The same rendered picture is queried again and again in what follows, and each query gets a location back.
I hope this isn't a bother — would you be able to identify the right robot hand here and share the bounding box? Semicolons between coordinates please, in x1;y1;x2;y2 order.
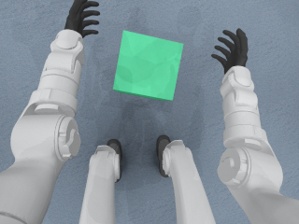
211;28;249;75

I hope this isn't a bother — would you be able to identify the right robot foot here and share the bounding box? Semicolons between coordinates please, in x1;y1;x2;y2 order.
156;135;171;177

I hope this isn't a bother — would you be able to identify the left robot hand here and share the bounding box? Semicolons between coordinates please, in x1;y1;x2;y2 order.
64;0;100;38

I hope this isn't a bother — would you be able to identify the robot left forearm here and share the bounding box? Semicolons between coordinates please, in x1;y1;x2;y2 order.
10;29;85;155

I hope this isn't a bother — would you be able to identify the carton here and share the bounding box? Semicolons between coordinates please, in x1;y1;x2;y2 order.
113;30;184;101

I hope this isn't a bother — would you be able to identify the robot right forearm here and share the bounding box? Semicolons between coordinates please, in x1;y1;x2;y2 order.
220;65;283;177

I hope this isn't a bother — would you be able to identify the robot left shin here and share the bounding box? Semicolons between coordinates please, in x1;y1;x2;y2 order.
89;145;115;166

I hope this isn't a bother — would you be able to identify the right robot upper arm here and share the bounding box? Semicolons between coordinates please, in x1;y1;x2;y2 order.
217;146;299;224

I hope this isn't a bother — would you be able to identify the left robot upper arm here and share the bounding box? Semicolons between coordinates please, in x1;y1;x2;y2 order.
0;114;81;224

